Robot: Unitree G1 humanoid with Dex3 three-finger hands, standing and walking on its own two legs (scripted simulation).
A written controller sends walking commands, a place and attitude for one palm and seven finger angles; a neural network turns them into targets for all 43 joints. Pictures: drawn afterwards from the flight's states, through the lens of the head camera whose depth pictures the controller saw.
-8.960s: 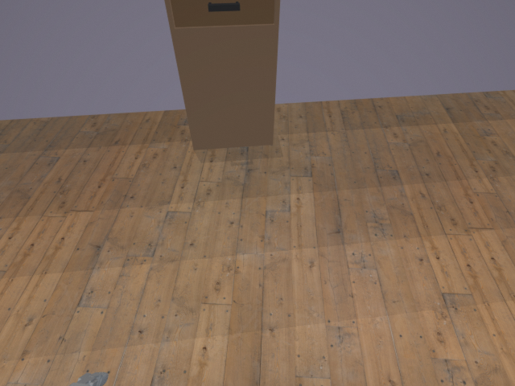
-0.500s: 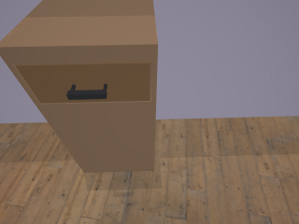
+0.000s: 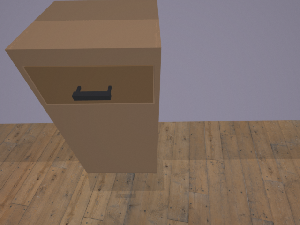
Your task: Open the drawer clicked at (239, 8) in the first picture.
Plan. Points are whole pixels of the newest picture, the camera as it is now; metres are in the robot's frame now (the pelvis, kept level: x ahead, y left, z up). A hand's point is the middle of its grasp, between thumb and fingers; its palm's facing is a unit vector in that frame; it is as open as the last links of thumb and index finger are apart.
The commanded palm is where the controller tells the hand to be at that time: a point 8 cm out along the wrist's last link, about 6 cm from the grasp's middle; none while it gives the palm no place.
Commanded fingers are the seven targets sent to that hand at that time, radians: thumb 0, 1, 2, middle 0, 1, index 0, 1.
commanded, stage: look again from close up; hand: left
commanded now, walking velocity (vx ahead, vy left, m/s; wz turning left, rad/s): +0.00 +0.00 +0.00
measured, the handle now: (93, 92) +0.54 +0.25 +0.03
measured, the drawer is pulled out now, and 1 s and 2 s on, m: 0.00 0.00 0.00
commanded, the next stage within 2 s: raise the hand with hooked fingers in 0.58 s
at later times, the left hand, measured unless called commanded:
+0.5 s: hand out of the picture +0.02 +0.16 -0.18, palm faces +0.03 -0.98 -0.19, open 7.3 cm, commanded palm none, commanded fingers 0.00 0.90 0.90 -0.20 -0.30 -0.20 -0.30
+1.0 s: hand (91, 182) +0.23 +0.18 -0.02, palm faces +0.00 -0.27 -0.96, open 8.0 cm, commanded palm +0.17 +0.22 -0.01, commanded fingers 0.00 0.50 0.73 -0.23 -0.56 -0.23 -0.56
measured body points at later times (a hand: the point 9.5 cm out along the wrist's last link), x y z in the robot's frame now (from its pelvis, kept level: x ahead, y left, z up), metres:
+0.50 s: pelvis +0.03 +0.00 +0.00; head +0.04 -0.01 +0.45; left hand +0.02 +0.21 -0.16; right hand +0.02 -0.21 -0.17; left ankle -0.03 +0.10 -0.74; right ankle +0.04 -0.10 -0.74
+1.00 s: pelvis +0.01 -0.01 -0.02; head +0.03 -0.04 +0.43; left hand +0.23 +0.19 +0.03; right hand +0.22 -0.27 -0.10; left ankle -0.03 +0.10 -0.74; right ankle +0.04 -0.10 -0.74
